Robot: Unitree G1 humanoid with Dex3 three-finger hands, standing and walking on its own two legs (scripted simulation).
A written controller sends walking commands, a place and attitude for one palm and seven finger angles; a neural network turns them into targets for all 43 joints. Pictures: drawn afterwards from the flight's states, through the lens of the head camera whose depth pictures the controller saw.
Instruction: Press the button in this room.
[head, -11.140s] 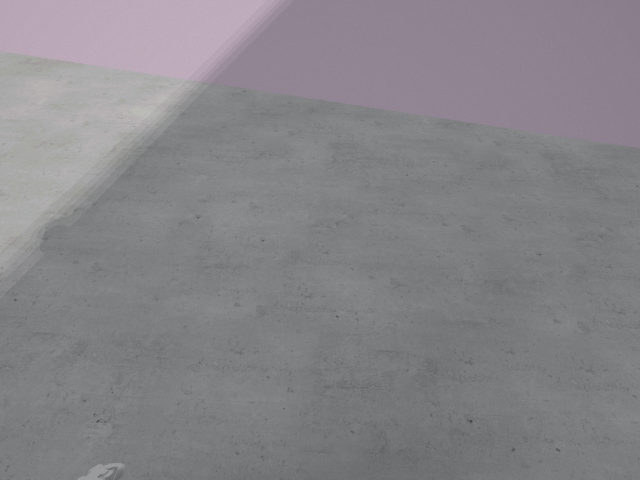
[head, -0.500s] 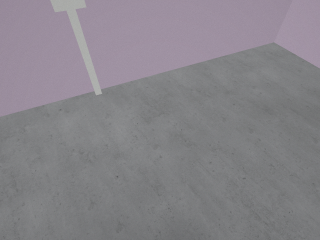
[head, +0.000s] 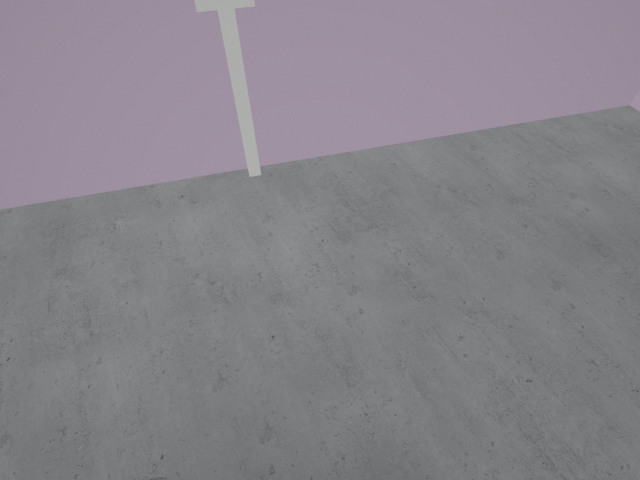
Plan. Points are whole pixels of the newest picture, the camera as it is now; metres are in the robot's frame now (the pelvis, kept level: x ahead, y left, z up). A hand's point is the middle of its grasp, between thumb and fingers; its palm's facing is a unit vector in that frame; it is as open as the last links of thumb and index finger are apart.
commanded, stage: turn or walk to find it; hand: left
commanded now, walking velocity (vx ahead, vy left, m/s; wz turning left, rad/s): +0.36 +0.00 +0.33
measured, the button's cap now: out of the picture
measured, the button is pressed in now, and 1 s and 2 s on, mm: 0 0 0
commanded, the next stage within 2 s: stand and wait in 0.86 s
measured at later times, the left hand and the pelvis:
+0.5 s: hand out of the picture -0.06 +0.07 -0.14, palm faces +0.32 -0.93 -0.16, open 7.4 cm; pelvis +0.13 -0.01 +0.00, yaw +11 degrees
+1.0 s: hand (175, 323) +0.41 +0.28 -0.15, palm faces +0.23 -0.95 -0.21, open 7.3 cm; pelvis +0.32 +0.06 +0.00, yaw +11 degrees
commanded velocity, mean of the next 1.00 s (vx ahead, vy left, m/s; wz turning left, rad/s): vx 0.31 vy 0.00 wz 0.11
